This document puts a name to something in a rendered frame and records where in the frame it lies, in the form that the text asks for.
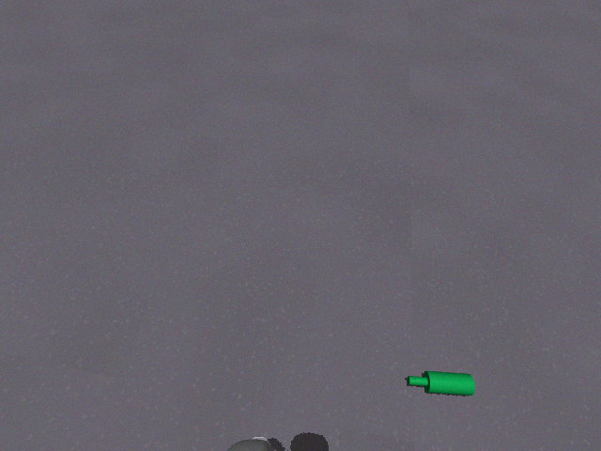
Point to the bottle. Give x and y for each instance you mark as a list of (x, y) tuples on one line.
[(445, 383)]

